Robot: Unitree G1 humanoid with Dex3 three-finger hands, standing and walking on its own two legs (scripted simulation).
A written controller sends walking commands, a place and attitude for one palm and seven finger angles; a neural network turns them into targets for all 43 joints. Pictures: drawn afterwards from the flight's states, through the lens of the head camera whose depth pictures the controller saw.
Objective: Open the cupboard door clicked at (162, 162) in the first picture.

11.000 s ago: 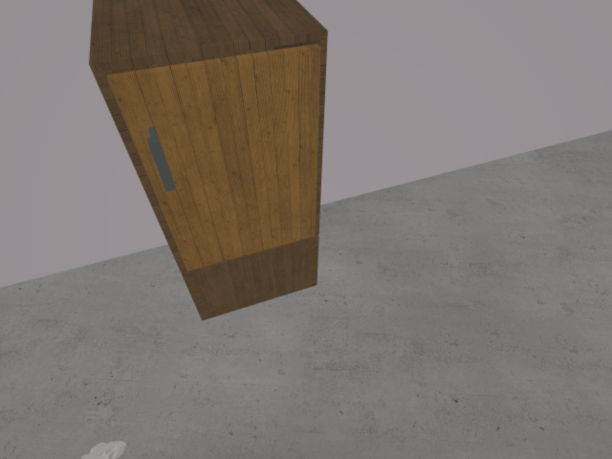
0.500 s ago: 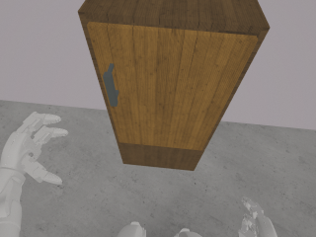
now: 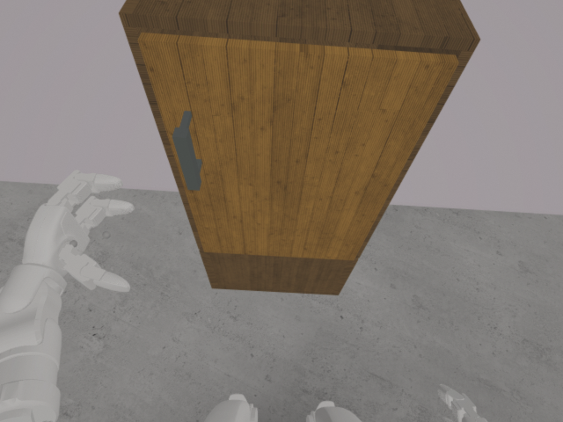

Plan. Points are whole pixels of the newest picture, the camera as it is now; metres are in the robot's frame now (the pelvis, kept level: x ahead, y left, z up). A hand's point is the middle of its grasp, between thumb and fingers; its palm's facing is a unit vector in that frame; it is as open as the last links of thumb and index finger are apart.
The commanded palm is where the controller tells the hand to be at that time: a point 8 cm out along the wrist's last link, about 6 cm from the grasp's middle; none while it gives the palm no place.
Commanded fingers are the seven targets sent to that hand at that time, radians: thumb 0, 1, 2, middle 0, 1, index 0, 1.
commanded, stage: move the hooked fingers beside the handle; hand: left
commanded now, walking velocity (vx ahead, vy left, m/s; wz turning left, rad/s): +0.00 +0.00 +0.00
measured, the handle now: (190, 152) +0.51 +0.16 +0.05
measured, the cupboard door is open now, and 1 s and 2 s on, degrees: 0 0 0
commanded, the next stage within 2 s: slide the fingers in behind the handle in 1.74 s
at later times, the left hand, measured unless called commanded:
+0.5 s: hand (128, 198) +0.41 +0.23 +0.05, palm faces -0.03 -1.00 -0.03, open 14.0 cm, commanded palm +0.40 +0.28 +0.05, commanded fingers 0.00 -0.50 0.30 -0.30 -1.20 -0.30 -1.20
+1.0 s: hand (149, 171) +0.47 +0.22 +0.05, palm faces -0.04 -1.00 -0.02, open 14.0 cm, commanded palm +0.44 +0.26 +0.05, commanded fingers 0.00 -0.50 0.30 -0.30 -1.20 -0.30 -1.20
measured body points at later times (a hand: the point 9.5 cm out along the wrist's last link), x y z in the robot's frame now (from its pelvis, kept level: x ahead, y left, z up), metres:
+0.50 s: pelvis +0.00 +0.01 -0.01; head +0.09 +0.03 +0.43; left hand +0.41 +0.29 +0.05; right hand +0.07 -0.26 -0.11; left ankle +0.01 +0.06 -0.68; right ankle +0.00 -0.10 -0.68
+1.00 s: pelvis -0.01 +0.00 -0.02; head +0.11 +0.02 +0.42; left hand +0.46 +0.27 +0.05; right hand +0.03 -0.27 -0.12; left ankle +0.01 +0.06 -0.68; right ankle +0.00 -0.10 -0.68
